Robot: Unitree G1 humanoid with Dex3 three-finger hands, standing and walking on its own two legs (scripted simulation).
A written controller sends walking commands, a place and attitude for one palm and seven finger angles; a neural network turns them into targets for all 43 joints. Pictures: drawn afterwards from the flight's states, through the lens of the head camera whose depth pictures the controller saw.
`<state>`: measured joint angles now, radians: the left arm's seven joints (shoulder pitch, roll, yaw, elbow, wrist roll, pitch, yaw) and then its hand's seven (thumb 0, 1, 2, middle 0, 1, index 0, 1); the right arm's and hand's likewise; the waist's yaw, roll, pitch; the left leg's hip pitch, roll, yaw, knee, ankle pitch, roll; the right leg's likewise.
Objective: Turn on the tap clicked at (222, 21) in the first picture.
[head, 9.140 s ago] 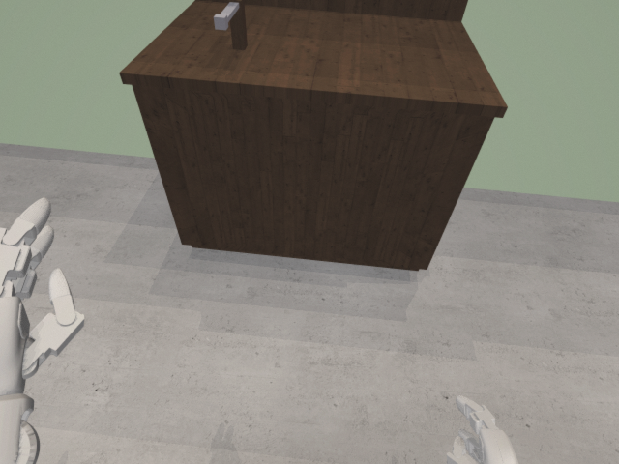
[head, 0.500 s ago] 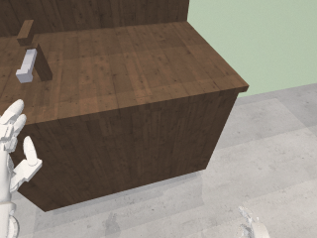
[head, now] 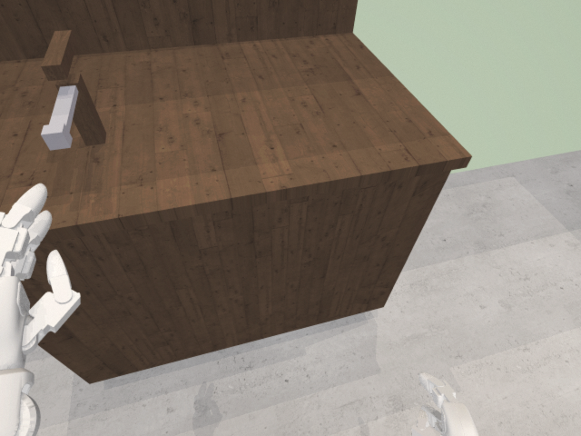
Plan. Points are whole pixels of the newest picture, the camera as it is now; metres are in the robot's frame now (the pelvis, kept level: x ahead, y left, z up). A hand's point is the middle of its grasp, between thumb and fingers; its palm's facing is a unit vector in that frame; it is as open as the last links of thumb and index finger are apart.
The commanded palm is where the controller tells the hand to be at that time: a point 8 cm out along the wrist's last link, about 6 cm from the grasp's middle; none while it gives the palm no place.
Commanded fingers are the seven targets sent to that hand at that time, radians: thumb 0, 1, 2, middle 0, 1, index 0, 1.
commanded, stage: come to a stop and stand still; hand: left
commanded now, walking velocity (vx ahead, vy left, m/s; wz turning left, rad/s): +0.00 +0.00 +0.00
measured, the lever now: (57, 136) +0.47 +0.39 +0.15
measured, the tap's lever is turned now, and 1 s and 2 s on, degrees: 0 0 0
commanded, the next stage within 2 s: look again from close up in 0.10 s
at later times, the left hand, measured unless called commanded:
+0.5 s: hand (77, 280) +0.24 +0.25 +0.14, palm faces +0.31 -0.87 -0.38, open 7.4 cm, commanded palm +0.18 +0.30 +0.18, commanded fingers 0.00 0.90 0.90 -0.20 -0.30 -0.20 -0.30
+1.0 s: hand (51, 238) +0.28 +0.29 +0.16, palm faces +0.41 -0.85 -0.32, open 7.4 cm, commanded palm +0.22 +0.32 +0.18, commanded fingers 0.00 0.90 0.90 -0.20 -0.30 -0.20 -0.30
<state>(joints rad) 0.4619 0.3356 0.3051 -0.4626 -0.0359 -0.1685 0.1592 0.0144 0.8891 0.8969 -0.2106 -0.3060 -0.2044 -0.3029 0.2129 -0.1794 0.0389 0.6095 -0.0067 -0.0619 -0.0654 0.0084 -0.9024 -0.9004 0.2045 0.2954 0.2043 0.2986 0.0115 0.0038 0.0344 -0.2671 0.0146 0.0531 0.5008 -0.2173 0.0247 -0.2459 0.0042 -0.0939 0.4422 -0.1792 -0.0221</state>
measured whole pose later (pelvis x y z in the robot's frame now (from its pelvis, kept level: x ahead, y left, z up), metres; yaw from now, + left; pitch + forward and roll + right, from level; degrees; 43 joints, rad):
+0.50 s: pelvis +0.02 +0.02 +0.00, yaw -1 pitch +0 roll -1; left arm 0.45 0.36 0.31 -0.42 -0.04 -0.23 0.09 0.01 0.89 0.90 -0.21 -0.31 -0.20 -0.30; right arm 0.25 -0.20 0.01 0.57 0.00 -0.15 -0.03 0.01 -0.90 -0.90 0.20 0.30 0.20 0.30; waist 0.01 -0.02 0.05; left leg -0.23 -0.01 0.08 0.47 -0.23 0.05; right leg -0.23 -0.02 -0.06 0.44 -0.19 0.01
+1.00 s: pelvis +0.06 +0.04 -0.01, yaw +0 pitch -1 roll -2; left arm 0.39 0.36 0.36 -0.45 -0.05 -0.21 0.11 0.01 0.89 0.90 -0.21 -0.31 -0.20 -0.30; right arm 0.21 -0.20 0.02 0.55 0.00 -0.11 -0.02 0.01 -0.90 -0.90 0.20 0.30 0.20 0.30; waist 0.02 -0.02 0.02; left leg -0.23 -0.03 0.07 0.63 -0.38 0.08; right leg -0.21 -0.05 -0.07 0.57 -0.34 0.02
